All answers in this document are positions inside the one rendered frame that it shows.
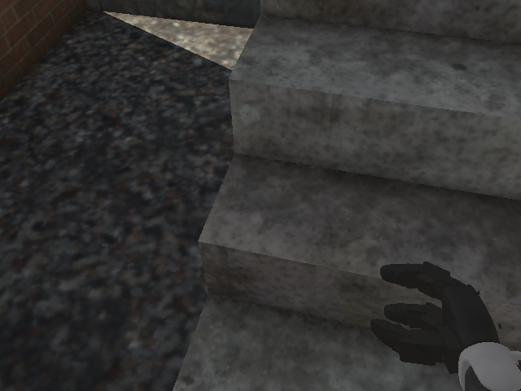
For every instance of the right robot hand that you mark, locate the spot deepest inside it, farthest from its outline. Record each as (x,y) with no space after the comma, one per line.
(463,320)

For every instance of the right robot forearm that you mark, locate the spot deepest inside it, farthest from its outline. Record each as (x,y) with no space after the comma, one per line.
(488,366)

